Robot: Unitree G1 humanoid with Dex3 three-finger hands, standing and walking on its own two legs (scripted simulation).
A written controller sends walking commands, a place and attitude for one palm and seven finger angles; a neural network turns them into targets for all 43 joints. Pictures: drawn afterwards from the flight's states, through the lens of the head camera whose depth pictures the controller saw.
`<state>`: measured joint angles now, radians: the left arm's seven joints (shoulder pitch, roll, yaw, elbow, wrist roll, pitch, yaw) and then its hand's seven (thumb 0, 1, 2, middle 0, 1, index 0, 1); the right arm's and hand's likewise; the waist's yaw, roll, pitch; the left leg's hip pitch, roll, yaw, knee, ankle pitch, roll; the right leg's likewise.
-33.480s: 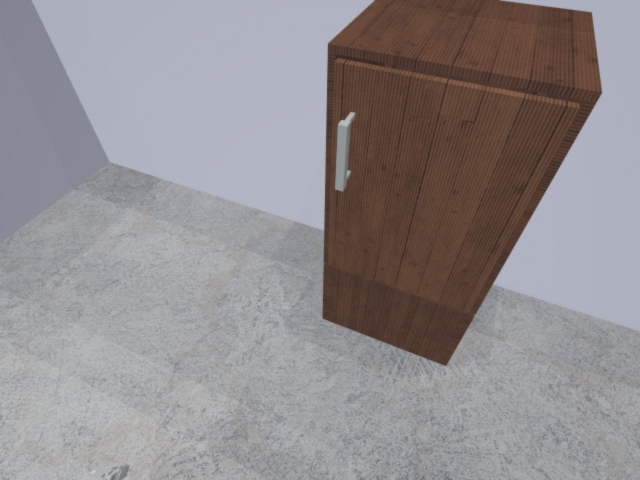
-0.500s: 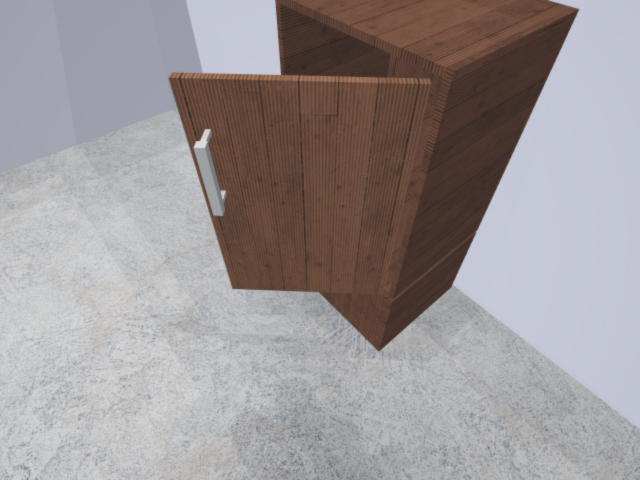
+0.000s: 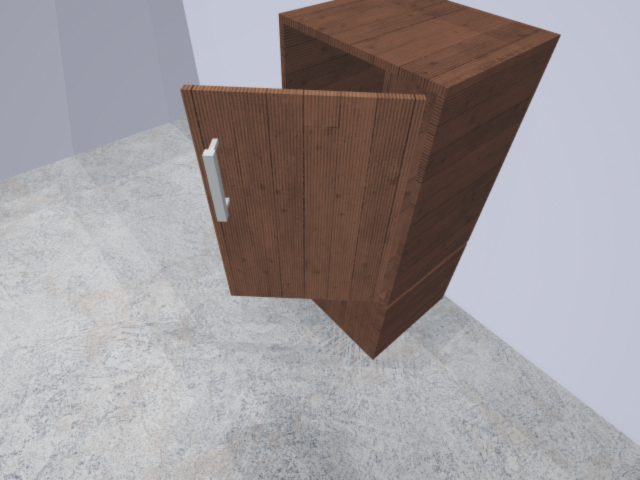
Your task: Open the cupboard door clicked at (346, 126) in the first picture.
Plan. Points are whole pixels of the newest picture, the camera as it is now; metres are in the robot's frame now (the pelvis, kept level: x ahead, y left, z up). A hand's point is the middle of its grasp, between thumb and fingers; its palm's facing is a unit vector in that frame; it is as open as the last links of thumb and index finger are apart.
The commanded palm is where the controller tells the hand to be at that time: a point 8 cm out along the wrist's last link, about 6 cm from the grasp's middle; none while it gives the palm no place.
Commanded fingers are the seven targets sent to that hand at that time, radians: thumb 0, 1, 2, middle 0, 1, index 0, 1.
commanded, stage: look again from close up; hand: left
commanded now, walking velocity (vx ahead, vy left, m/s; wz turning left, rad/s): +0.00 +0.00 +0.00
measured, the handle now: (218, 181) +0.63 +0.23 +0.00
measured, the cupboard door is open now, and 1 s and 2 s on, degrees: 47 47 47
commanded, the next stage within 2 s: shuffle to correct the standing spot in 0.36 s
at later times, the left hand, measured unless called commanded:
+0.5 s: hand out of the picture +0.00 +0.16 -0.18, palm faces +0.02 -0.99 -0.16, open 7.4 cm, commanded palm none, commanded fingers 0.00 0.90 0.90 -0.20 -0.30 -0.20 -0.30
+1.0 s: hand out of the picture +0.12 +0.21 -0.18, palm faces +0.00 -0.98 -0.19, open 7.3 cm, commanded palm none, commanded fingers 0.00 0.90 0.90 -0.20 -0.30 -0.20 -0.30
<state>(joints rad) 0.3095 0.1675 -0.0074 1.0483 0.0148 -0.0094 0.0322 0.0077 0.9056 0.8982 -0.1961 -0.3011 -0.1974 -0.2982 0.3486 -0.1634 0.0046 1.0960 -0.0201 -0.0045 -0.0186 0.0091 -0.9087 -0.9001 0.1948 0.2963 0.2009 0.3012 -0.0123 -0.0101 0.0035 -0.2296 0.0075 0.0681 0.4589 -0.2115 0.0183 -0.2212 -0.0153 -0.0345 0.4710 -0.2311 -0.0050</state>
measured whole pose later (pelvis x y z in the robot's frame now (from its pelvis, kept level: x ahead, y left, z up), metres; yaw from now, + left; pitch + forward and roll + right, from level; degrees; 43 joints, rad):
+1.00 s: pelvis +0.09 +0.03 +0.00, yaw -1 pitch +0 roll +0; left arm 0.24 0.17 0.04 1.05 0.02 0.01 0.03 0.02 0.93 0.90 -0.20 -0.30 -0.20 -0.30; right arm 0.41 -0.09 0.03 1.12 -0.03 -0.06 -0.05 0.01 -0.91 -0.90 0.19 0.30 0.20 0.30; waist -0.02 -0.02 0.07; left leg -0.07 -0.03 0.10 0.39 -0.31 0.06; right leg -0.45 -0.05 -0.07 0.85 -0.34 -0.02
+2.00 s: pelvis +0.14 +0.01 +0.00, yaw -1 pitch +0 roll +1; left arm 0.21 0.14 -0.01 1.10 0.01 -0.02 0.03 0.01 0.92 0.90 -0.20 -0.30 -0.20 -0.30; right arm 0.30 -0.20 0.01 1.07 -0.02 -0.02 -0.03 0.01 -0.91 -0.90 0.19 0.30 0.20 0.30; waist -0.01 0.07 0.05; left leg -0.07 0.00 0.09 0.40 -0.32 -0.01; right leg -0.29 -0.03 -0.04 0.52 -0.23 -0.01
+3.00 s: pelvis +0.14 +0.00 +0.00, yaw -1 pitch -1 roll +0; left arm 0.24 0.16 0.01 1.14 0.01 -0.02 0.03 0.01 0.92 0.90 -0.20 -0.30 -0.20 -0.30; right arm 0.32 -0.12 0.01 1.14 -0.02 -0.03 -0.04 0.01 -0.91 -0.90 0.19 0.30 0.20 0.30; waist 0.00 0.01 0.05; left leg -0.04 0.04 0.07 0.38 -0.32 -0.03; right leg -0.24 0.00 -0.06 0.46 -0.21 -0.03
